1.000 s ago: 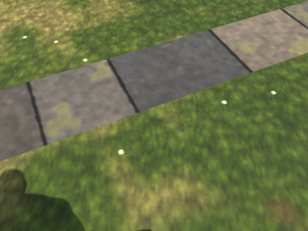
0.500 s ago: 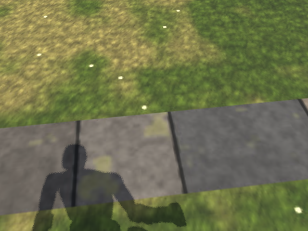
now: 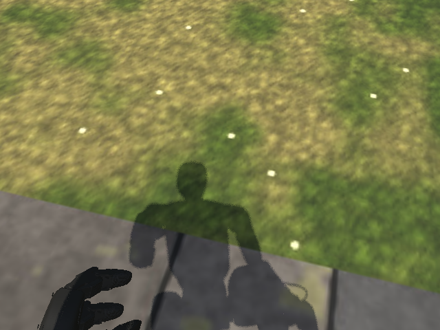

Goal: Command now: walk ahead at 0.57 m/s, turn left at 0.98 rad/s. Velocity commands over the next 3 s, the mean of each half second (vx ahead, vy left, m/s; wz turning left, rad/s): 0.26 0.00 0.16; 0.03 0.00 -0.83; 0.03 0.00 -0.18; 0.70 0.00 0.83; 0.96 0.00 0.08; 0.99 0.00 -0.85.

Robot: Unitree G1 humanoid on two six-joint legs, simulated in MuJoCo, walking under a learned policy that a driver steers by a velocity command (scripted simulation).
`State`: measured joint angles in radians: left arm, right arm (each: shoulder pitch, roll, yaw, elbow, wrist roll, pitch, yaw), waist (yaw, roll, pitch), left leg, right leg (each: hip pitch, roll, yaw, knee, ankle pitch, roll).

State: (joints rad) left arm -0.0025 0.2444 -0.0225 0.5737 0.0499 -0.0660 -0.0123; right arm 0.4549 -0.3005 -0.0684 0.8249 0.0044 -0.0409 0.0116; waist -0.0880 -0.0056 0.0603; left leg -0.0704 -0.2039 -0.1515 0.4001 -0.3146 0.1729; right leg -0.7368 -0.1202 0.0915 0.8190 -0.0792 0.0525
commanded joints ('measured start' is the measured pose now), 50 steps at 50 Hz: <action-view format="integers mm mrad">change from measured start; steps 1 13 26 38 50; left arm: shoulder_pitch -122 91 213 161 207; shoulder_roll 64 123 185 102 257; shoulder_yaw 36 70 137 105 165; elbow -102 10 -23 -65 -68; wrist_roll -52 -43 -79 -70 -70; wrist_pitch -53 -10 59 109 73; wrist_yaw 14 2 35 -6 18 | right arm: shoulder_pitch -16 -156 -289 -339 -429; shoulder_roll -85 -50 -165 -142 -105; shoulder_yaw -31 26 -17 -38 -47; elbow -82 -213 -256 -224 -243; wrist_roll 76 -20 -81 -24 -17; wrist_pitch -5 48 44 50 16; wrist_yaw -29 -32 -37 -60 -56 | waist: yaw -10 38 74 48 111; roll -31 -36 238 140 -87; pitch -63 -113 -142 -139 -187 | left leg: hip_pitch -263 -450 -66 -26 -746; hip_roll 124 209 626 510 259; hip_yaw -235 68 -387 154 61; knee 9 733 -160 -65 814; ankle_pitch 586 -183 23 415 -140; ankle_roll -22 -233 91 53 -225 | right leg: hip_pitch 394 461 4 138 718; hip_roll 213 -11 175 31 -127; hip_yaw -67 253 47 -124 295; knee -292 -490 151 109 -432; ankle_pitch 162 339 -468 -245 294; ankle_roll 0 -253 -41 57 -300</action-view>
